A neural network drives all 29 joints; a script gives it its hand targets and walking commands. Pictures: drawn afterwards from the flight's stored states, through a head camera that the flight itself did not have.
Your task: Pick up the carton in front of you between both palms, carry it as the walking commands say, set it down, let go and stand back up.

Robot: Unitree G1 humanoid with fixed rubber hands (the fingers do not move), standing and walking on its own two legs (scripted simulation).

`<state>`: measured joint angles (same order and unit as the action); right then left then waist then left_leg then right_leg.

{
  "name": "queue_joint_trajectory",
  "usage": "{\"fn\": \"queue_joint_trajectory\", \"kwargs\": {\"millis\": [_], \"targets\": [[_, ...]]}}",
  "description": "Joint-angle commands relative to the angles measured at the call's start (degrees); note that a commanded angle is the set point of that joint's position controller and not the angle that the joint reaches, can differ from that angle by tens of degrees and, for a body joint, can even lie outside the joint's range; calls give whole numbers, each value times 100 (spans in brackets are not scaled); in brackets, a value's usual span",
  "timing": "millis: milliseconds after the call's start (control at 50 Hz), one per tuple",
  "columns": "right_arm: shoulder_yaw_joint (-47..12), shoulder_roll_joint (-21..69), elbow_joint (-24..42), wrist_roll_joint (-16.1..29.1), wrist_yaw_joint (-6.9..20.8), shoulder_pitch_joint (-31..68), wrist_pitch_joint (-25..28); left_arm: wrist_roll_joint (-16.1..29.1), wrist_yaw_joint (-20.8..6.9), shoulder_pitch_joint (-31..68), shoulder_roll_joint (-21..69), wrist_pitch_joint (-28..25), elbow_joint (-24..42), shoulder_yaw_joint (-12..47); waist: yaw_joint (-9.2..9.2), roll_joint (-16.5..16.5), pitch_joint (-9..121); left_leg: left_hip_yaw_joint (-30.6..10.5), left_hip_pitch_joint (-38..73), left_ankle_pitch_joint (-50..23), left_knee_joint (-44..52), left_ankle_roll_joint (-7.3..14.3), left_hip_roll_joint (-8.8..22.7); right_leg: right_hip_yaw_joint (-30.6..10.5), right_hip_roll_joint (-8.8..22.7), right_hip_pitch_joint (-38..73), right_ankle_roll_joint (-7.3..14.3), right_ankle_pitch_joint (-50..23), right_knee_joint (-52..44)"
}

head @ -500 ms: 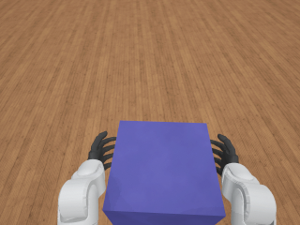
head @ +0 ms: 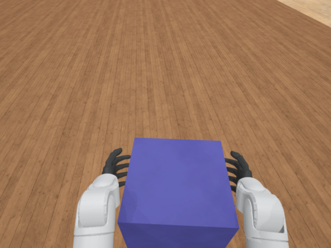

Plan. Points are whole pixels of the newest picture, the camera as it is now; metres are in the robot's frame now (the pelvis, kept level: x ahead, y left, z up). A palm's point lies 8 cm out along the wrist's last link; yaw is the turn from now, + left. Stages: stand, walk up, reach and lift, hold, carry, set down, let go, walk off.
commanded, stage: carry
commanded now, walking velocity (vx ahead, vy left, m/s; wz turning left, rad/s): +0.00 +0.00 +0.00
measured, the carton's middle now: (174, 202) +0.24 +0.00 -0.01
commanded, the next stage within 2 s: hold in 1.30 s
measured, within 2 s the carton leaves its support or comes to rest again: neither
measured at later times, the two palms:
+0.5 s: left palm (110, 182) +0.26 +0.16 +0.05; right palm (235, 185) +0.26 -0.14 +0.04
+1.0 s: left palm (107, 187) +0.25 +0.16 +0.05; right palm (236, 191) +0.24 -0.14 +0.04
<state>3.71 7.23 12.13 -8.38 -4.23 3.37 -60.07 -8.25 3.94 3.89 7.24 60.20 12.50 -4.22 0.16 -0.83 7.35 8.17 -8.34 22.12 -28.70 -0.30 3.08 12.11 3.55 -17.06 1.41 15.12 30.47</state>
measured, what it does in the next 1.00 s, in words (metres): stands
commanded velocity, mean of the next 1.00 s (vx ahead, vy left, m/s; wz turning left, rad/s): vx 0.00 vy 0.00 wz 0.00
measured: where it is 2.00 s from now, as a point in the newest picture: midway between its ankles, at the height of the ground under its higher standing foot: outside the picture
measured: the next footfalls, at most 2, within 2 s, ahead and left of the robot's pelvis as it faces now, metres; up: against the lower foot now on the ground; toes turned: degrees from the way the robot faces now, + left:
none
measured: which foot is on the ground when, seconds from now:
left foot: down 0.00-1.00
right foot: down 0.00-1.00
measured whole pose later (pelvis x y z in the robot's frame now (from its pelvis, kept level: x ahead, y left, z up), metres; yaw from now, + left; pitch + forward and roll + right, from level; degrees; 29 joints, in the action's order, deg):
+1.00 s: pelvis -0.04 +0.01 +0.00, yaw +0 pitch +1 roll +0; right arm 8.8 7.9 -8.2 -13.7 -1.7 10.9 -42.6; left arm -13.4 0.8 11.5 8.0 42.8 -7.7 -9.0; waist -0.1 -0.6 5.0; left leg 8.9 -11.0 19.0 -28.9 1.1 2.0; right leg 11.6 4.8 -18.6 1.0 10.3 28.3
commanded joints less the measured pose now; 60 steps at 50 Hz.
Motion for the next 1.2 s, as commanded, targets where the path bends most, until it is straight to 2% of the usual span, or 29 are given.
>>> {"fn": "queue_joint_trajectory", "kwargs": {"millis": [0, 20, 60, 140, 160, 180, 220, 280, 340, 460, 520, 680, 720, 760, 800, 820, 840, 880, 1120, 1180], "targets": [[-3097, 3969, 204, 1270, 856, 2278, 443, 1290, -886, 2322, 3925, -471, 251, 3113, -14, -25, 1122, -408, 0, -3228, 215, 9, 668, -646, 637, 1043, 30, -2756, -60], [-3051, 3940, 219, 1227, 889, 2356, 571, 1224, -927, 2276, 3886, -581, 116, 3006, -20, 38, 1095, -400, -49, -3126, 228, 16, 661, -650, 656, 1061, 21, -2733, -104], [-2889, 3927, -145, 1080, 920, 2312, 775, 1131, -974, 2392, 3866, -817, -97, 2902, -13, 61, 1030, -397, -68, -2921, 264, 21, 645, -667, 658, 998, 23, -2612, -160], [-2605, 3882, -616, 866, 1003, 2557, 1280, 902, -1049, 2528, 3805, -1302, -696, 2601, -26, -66, 1018, -411, -84, -2781, 353, 62, 638, -647, 647, 953, 1, -2238, -200], [-2497, 3867, -846, 801, 1029, 2547, 1396, 866, -1072, 2651, 3801, -1433, -815, 2536, -24, -120, 1012, -425, -116, -2802, 377, 64, 648, -640, 644, 986, 3, -2188, -194], [-2429, 3865, -973, 758, 1052, 2663, 1526, 801, -1095, 2671, 3804, -1545, -1038, 2447, -34, -10, 1020, -426, -121, -2600, 376, 82, 631, -667, 656, 970, 10, -2153, -238], [-2295, 3964, -1445, 686, 1135, 2761, 1776, 721, -1174, 2849, 3881, -1814, -1397, 2319, -22, -16, 996, -434, -121, -2570, 389, 85, 632, -651, 653, 938, 5, -2098, -253], [-2255, 4177, -1741, 639, 1255, 3188, 2172, 655, -1283, 3133, 4078, -2204, -1821, 2224, -30, -43, 976, -445, -203, -2181, 484, 110, 595, -647, 644, 930, 6, -1747, -333], [-2376, 4563, -1944, 643, 1365, 3324, 2345, 715, -1409, 3366, 4490, -2402, -1961, 2362, -25, 33, 1002, -469, -160, -2254, 456, 116, 614, -646, 652, 924, 3, -1861, -328], [-2812, 5156, -1736, 881, 1483, 3278, 2152, 938, -1520, 3359, 5042, -2202, -1675, 2776, -23, 15, 1076, -474, -219, -1969, 461, 131, 608, -673, 673, 927, -23, -1676, -383], [-2775, 5002, -1468, 898, 1456, 3245, 1996, 869, -1479, 3109, 4903, -2026, -1571, 2682, -19, 42, 1110, -484, -228, -1980, 450, 128, 603, -673, 689, 918, -31, -1769, -386], [-2627, 4967, -1675, 810, 1465, 3141, 1923, 857, -1492, 3238, 4877, -1981, -1585, 2622, -14, 95, 1060, -483, -257, -1769, 466, 124, 583, -705, 698, 833, -18, -1685, -443], [-2633, 4980, -1587, 850, 1474, 3281, 1935, 834, -1494, 3203, 4843, -1974, -1631, 2577, -28, 2, 1053, -474, -312, -1786, 478, 124, 574, -702, 694, 872, -29, -1688, -427], [-2612, 4982, -1709, 816, 1473, 3202, 1920, 846, -1503, 3283, 4879, -1976, -1620, 2603, -18, 84, 995, -495, -325, -1688, 497, 138, 592, -685, 676, 801, -38, -1596, -462], [-2672, 5028, -1541, 863, 1475, 3344, 1938, 853, -1511, 3227, 4871, -1971, -1659, 2583, -28, 107, 1026, -500, -380, -1663, 500, 144, 590, -682, 667, 855, -42, -1573, -458], [-2613, 5007, -1715, 823, 1467, 3191, 1911, 878, -1510, 3300, 4950, -1969, -1625, 2646, -20, 42, 1018, -475, -333, -1616, 510, 137, 571, -717, 686, 791, -33, -1526, -459], [-2667, 5018, -1537, 852, 1470, 3348, 1937, 872, -1515, 3244, 4927, -1961, -1677, 2619, -32, 33, 990, -489, -349, -1606, 505, 151, 573, -723, 690, 797, -32, -1543, -484], [-2609, 5027, -1718, 825, 1478, 3169, 1919, 878, -1509, 3302, 4930, -1974, -1584, 2649, -22, 80, 1040, -481, -334, -1576, 508, 137, 576, -694, 677, 794, -30, -1534, -480], [-2706, 5071, -1576, 903, 1498, 3305, 1939, 863, -1520, 3237, 4945, -1960, -1622, 2616, -24, 11, 1065, -485, -403, -1651, 485, 167, 590, -704, 684, 799, -40, -1492, -462], [-2678, 5053, -1635, 878, 1490, 3277, 1928, 847, -1518, 3188, 4936, -1956, -1668, 2610, -17, 108, 1083, -502, -401, -1601, 492, 165, 586, -702, 671, 817, -40, -1489, -454]]}}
